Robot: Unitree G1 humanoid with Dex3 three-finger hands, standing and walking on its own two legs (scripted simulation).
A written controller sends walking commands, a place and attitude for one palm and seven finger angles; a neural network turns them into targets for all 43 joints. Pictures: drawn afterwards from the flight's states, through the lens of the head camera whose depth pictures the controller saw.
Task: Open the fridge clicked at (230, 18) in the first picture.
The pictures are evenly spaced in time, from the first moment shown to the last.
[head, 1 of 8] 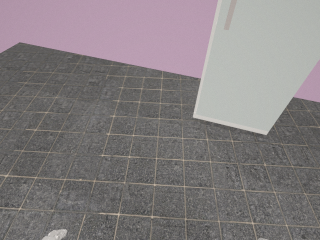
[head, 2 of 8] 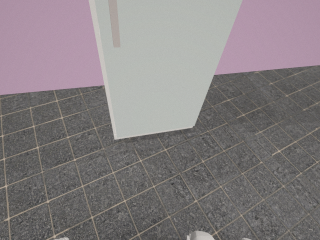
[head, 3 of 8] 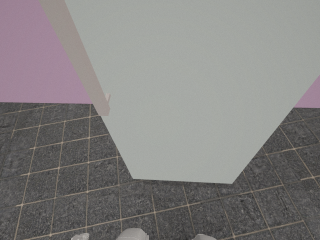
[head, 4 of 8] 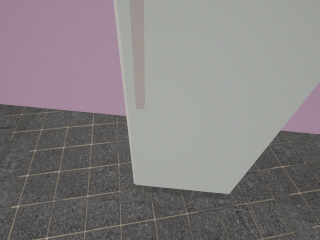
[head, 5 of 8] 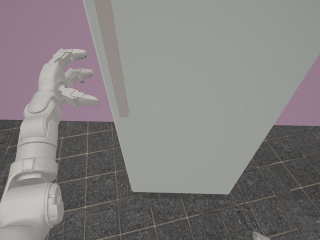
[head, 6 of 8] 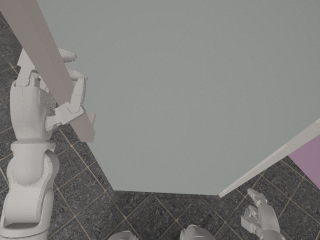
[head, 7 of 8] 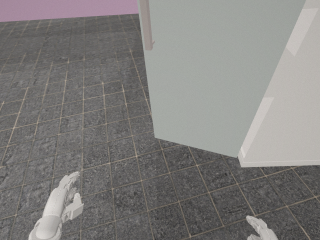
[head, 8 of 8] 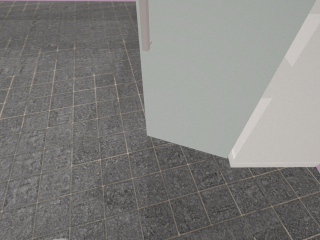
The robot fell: no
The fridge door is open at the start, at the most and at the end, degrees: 0 76 71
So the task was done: yes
